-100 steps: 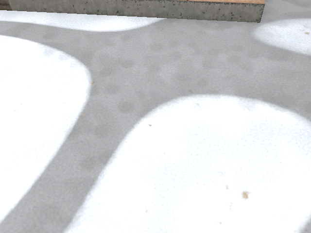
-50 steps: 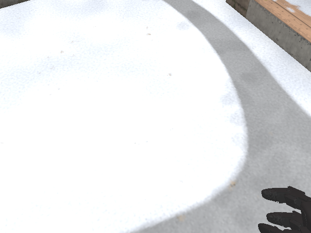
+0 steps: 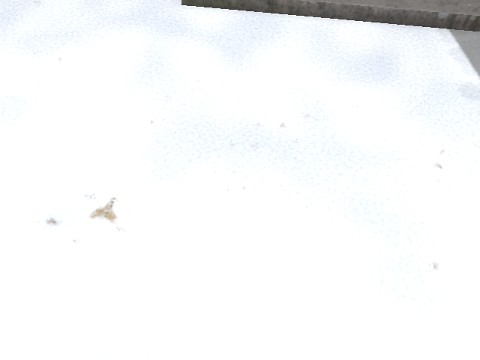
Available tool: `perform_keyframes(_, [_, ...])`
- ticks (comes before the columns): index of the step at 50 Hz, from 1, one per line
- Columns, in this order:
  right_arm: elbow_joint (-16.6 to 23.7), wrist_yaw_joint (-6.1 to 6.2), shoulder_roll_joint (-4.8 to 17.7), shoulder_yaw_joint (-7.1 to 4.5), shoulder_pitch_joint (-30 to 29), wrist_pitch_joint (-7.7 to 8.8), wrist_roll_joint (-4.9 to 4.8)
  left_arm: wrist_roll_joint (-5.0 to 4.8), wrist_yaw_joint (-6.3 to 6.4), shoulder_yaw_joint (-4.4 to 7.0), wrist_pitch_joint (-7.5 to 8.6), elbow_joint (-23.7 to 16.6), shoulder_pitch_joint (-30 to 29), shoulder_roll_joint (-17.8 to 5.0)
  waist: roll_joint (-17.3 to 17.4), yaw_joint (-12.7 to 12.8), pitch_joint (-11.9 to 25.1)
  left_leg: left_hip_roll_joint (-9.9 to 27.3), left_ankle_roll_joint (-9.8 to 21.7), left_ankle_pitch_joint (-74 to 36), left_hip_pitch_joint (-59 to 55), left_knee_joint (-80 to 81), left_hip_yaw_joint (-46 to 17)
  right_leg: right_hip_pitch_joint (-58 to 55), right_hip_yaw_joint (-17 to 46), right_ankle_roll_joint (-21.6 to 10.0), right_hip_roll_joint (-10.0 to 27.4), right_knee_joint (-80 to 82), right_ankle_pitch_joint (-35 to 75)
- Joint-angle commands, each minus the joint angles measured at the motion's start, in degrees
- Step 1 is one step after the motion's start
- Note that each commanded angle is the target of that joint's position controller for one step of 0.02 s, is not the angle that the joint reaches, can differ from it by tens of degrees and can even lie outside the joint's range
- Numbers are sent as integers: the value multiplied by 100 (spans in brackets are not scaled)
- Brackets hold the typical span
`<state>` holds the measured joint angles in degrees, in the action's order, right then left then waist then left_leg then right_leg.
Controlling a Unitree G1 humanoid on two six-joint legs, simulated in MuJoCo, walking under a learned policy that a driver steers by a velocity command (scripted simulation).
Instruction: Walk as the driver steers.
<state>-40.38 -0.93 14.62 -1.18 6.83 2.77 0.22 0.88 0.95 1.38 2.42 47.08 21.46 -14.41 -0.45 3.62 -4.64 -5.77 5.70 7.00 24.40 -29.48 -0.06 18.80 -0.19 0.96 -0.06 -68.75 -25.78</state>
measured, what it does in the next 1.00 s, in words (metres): walks ahead, turning left: right foot, then left foot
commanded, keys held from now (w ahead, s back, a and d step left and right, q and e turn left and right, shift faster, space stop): q+shift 0.26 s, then w+q+shift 0.74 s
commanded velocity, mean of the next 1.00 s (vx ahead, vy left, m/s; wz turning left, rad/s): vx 0.57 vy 0.00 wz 0.91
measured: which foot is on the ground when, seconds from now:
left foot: down 0.00-0.46, up 0.48-0.94, down 0.96-1.00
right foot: up 0.00-0.44, down 0.46-0.96, up 0.98-1.00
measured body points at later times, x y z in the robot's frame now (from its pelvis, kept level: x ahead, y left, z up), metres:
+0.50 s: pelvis +0.14 -0.02 +0.01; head +0.15 -0.01 +0.46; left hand +0.21 +0.30 -0.07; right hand +0.32 -0.27 -0.10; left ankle +0.08 +0.06 -0.71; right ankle +0.20 -0.12 -0.73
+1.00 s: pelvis +0.35 +0.19 -0.03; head +0.39 +0.22 +0.41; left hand +0.08 +0.27 -0.15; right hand +0.68 +0.24 -0.12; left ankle +0.38 +0.27 -0.73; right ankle +0.25 -0.10 -0.63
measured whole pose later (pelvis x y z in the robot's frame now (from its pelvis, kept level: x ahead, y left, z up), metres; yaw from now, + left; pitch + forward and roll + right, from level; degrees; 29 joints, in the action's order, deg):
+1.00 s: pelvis +0.35 +0.19 -0.03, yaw +54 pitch +2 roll +1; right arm -35.9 -3.4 17.5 -1.9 1.9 -0.1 1.5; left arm 2.2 1.1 1.6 2.6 52.0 31.5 -14.5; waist 1.7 3.6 -3.1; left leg -6.9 12.1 15.7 30.5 -42.9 8.2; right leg -1.7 -10.3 2.5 5.6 -57.8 -20.9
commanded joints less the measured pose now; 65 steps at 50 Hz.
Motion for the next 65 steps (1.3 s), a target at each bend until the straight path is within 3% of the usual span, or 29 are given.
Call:
perform_keyframes(1, [103, 129, 748, -312, 721, -94, -89, 139, 22, 176, -114, -579, 24, -777, 278, -198, 914, 1468, 1074, -4257, -2019, 847, -1789, 1477, 331, 151, 343, -109, 266])
perform_keyframes(5, [113, 97, 1001, -445, 734, -154, 21, 150, 32, 152, -378, -714, -134, -595, 299, -56, 1088, 1195, 1005, -3669, -1128, 959, -1853, 1049, 259, 311, 224, 518, 461])
perform_keyframes(11, [121, 139, 1168, -578, 1128, -346, 15, 130, 93, 178, -527, -1117, -1341, -711, 450, -408, 873, 940, 640, -959, -1119, 1140, -2843, 1553, 588, 287, 64, 1180, 934])
perform_keyframes(13, [106, 156, 1218, -619, 1274, -378, 19, 104, 107, 170, -510, -1192, -1632, -745, 509, -520, 772, 920, 570, -612, -1452, 1095, -3173, 1741, 734, 236, -26, 1506, 914])
perform_keyframes(16, [138, 63, 1239, -645, 1384, -356, 93, 133, 20, 131, -371, -1239, -2017, -768, 672, -744, 710, 851, 734, 2444, -1605, 1504, -3836, 1642, 842, 163, -129, 2237, 810])
perform_keyframes(18, [150, 5, 1275, -663, 1373, -322, 141, 84, -8, 126, -251, -1282, -2225, -779, 760, -808, 518, 827, 788, 2926, -1447, 1497, -4077, 1288, 827, 144, -265, 2820, 566])
perform_keyframes(20, [202, -33, 1268, -668, 1086, -307, 168, -25, 14, 135, -145, -1222, -1960, -769, 720, -587, 449, 688, 649, 2927, -781, 1311, -4116, 211, 818, 95, -386, 3514, 372])
perform_keyframes(21, [291, -52, 1220, -650, 703, -314, 170, -107, 59, 149, -102, -1119, -1564, -749, 622, -268, 397, 505, 461, 2897, -51, 1129, -3956, -796, 747, 44, -405, 4098, 535])
perform_keyframes(22, [332, -50, 1080, -608, 475, -302, 139, -142, 131, 200, -49, -1000, -1094, -832, 327, 75, 348, 169, 181, 3084, 833, 672, -3582, -1954, 683, -4, -251, 4766, 1001])
perform_keyframes(23, [314, -34, 750, -528, 665, -237, 56, -95, 220, 322, -4, -931, -649, -1269, -415, 170, 613, -299, -149, 3375, 1712, -679, -2657, -3022, 1402, -134, 691, 5092, 284])
perform_keyframes(24, [544, -25, 368, -379, 667, -162, -69, 69, 260, 406, -8, -1074, -476, -1797, -1246, 172, 1043, -755, -330, 2990, 2382, -2210, -1441, -3399, 3520, -587, 2265, 5745, -1621])
perform_keyframes(25, [671, -10, 838, -419, 244, -146, 95, 144, 248, 463, -7, -997, -839, -1762, -649, 0, 511, -91, -341, 1884, 2845, -2854, -1221, -2628, 4044, -805, 2432, 5927, -2052])
perform_keyframes(27, [603, -150, 962, -461, 162, -180, 192, 63, 144, 312, 30, -1011, -1004, -1136, -300, -150, 182, 294, -424, 1105, 2667, -3212, -1077, -2061, 2764, -613, 1821, 5845, -1161])
perform_keyframes(29, [466, -316, 889, -451, 461, -277, 229, 39, 108, 260, 80, -959, -846, -1019, -588, -229, 247, 432, -488, 670, 2490, -3790, -731, -1854, 1731, -454, 1395, 5946, -306])
perform_keyframes(36, [798, -460, 778, -313, -576, -348, 174, 79, -114, 262, 312, -485, 180, -864, -455, 50, -282, 771, -396, -331, 2988, -3952, -294, -1803, 92, -293, 1187, 6282, 1178])
perform_keyframes(42, [1174, -592, 432, -49, -1753, -303, 191, 148, -3, 235, 339, 87, 1008, -846, -452, 255, -583, 755, 60, 137, 2720, -2282, 848, -2704, -1053, -74, 1257, 6087, 4279])
perform_keyframes(44, [1136, -528, 373, 11, -1568, -312, 170, 145, 93, 235, 303, 142, 910, -1017, -611, -85, -223, 270, 369, 459, 1421, -1663, 1368, -2600, -1498, 21, 1283, 5429, 7681])
perform_keyframes(46, [815, -423, 703, -116, -382, -314, 166, 159, 216, 329, 162, 167, 770, -1448, -931, -855, 518, -122, 643, 1061, -70, -1481, 1298, -2607, -1476, -38, 1613, 3784, 9698])
perform_keyframes(47, [464, -340, 1011, -267, 794, -274, 156, 151, 207, 356, 117, 68, 566, -1575, -986, -1356, 1072, -237, 868, 1279, -1489, -1261, 983, -2024, -1357, -195, 1734, 2404, 9487])
perform_keyframes(48, [56, -199, 1316, -471, 1938, -220, 151, 168, 123, 351, 109, -9, 381, -1529, -670, -1829, 1567, -122, 1056, 1158, -3289, -519, 376, -857, -1360, -241, 1537, 570, 7481])
perform_keyframes(49, [97, -55, 1792, -656, 1400, -317, 24, 156, -40, 209, 171, -311, 341, -789, 972, -1105, 1609, 1219, 1377, 2234, -4992, -110, -1912, 1807, -1197, 12, 375, -1485, 511])
perform_keyframes(50, [339, -30, 2165, -713, 1563, -395, 151, 37, -70, 205, 337, -1004, -114, -1080, 758, -1189, 2418, 2088, 2206, 2445, -5583, 764, -4472, 3034, -98, 82, -57, -2661, 154])
perform_keyframes(51, [147, 45, 1931, -695, 1819, -389, 145, 42, -69, 209, 448, -1137, -863, -1189, -103, -1371, 1818, 2021, 1956, 1823, -5166, 1223, -4169, 3443, 379, 21, 300, -2354, 643])
perform_keyframes(52, [-38, 87, 1705, -643, 1712, -318, 102, 21, -63, 149, 498, -1136, -715, -1066, -326, -960, 902, 1910, 1782, 1226, -4030, 1462, -3671, 3227, 354, -10, 537, -1633, 748])
perform_keyframes(53, [-71, 126, 1502, -577, 1454, -215, 124, 109, -64, 129, 442, -1081, -666, -1017, -540, -617, 475, 1586, 1591, 763, -3124, 1527, -3110, 2810, 370, 33, 736, -1084, 608])
perform_keyframes(55, [-5, 176, 1225, -428, 1054, -55, 78, 346, -109, 95, 173, -952, -224, -921, -392, -98, 91, 1113, 1568, 263, -1881, 1599, -2502, 2223, 359, 207, 878, -636, 242])
perform_keyframes(58, [-50, 101, 1178, -383, 1008, 154, 7, 344, -181, 28, 11, -1380, -1116, -747, -38, -101, -402, 598, 1459, 164, -495, 2049, -2088, 1913, -16, 400, 888, 688, 592])
perform_keyframes(62, [-219, 31, 1293, -462, 1396, 241, -30, 143, -275, -73, 72, -1696, -2014, -559, 205, -489, -254, 430, 1019, -1718, -307, 2043, -1990, 721, -145, 214, 456, 2660, 2928])
perform_keyframes(65, [-350, 72, 1477, -515, 1550, 220, -81, 92, -215, -19, 90, -1703, -2021, -761, 279, -541, 151, 570, 718, -3446, -1374, 1423, -2108, 22, -113, -27, 80, 3512, 2927])
Velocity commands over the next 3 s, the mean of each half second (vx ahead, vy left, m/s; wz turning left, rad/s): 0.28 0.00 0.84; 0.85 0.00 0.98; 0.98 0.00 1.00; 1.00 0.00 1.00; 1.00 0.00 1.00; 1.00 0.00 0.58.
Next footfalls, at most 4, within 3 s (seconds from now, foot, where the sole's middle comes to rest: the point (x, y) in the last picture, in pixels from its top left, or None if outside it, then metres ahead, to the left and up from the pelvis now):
0.46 right None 0.23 -0.10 -0.76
0.96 left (143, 354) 0.41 0.30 -0.76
1.36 right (56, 227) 0.76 0.64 -0.76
1.82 left None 0.57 1.07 -0.76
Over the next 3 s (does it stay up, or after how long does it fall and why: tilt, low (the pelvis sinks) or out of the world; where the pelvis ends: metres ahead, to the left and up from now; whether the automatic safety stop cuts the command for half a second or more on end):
stays up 0.02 1.74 0.00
